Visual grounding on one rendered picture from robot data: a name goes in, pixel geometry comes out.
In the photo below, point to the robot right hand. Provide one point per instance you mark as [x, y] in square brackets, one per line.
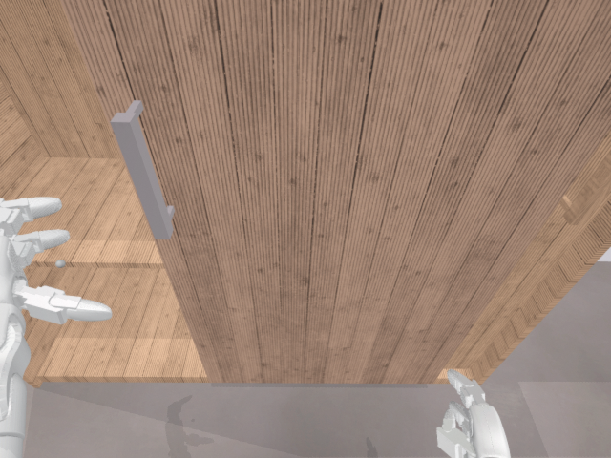
[482, 432]

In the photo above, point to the robot left hand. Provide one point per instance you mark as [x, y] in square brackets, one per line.
[17, 251]

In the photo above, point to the handle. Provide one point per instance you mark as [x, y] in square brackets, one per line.
[590, 197]
[133, 147]

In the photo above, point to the wardrobe door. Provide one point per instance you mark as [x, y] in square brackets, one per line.
[552, 241]
[353, 180]

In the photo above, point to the robot left forearm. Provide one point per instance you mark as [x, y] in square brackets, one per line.
[15, 356]

